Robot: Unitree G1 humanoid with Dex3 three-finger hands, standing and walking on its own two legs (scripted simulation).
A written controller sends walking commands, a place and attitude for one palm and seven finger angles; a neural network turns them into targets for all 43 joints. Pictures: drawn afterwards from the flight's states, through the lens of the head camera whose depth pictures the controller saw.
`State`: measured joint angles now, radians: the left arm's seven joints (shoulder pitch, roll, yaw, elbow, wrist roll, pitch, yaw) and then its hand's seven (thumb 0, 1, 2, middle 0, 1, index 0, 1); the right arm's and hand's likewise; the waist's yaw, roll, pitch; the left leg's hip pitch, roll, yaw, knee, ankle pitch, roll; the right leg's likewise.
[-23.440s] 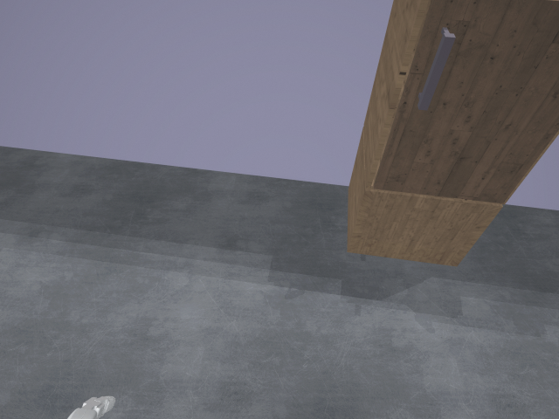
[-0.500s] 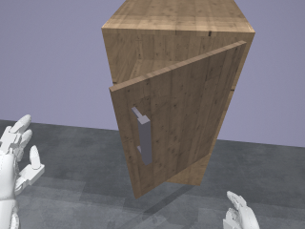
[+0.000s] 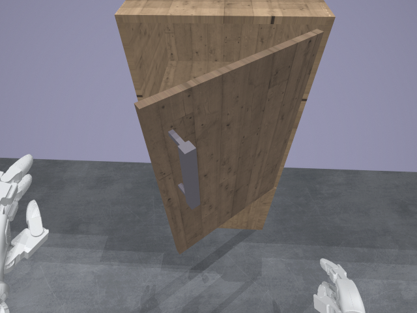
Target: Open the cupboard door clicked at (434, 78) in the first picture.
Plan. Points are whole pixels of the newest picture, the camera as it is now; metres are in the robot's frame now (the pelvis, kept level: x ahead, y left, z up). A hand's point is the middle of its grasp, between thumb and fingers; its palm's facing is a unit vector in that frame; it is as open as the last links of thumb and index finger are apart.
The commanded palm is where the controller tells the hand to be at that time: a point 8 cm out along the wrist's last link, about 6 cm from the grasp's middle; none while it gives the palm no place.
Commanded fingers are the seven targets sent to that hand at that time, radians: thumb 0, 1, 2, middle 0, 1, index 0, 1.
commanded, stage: step back with the hand held close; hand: left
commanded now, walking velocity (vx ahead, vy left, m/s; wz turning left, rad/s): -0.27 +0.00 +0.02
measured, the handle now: (184, 172) +0.35 +0.07 +0.09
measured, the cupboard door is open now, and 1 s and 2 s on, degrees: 39 39 39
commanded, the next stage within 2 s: stop stepping back and stand still in 0.84 s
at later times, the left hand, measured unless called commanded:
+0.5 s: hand out of the picture +0.11 +0.28 +0.15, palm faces +0.44 -0.80 -0.42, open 7.4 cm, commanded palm +0.05 +0.33 +0.17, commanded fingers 0.00 0.90 0.90 -0.20 -0.30 -0.20 -0.30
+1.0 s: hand out of the picture +0.01 +0.23 +0.18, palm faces +0.26 -0.80 -0.53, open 7.4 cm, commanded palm -0.05 +0.29 +0.17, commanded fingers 0.00 0.90 0.90 -0.20 -0.30 -0.20 -0.30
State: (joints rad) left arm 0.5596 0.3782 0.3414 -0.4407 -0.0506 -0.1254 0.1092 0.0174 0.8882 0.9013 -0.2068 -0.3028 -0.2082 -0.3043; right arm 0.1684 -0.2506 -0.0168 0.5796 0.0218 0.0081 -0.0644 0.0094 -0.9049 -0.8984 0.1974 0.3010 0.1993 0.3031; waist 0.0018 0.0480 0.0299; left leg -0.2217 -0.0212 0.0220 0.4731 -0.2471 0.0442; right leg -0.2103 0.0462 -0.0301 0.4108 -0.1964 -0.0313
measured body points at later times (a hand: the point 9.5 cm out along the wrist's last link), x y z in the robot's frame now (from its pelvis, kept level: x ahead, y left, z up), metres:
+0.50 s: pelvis -0.08 +0.03 -0.02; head -0.07 +0.05 +0.43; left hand +0.09 +0.32 +0.17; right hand +0.08 -0.21 -0.10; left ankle +0.00 +0.09 -0.74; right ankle +0.01 -0.10 -0.74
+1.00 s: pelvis -0.20 +0.00 -0.02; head -0.16 +0.02 +0.43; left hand -0.01 +0.27 +0.21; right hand -0.01 -0.22 -0.10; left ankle -0.02 +0.09 -0.73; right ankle -0.34 -0.09 -0.74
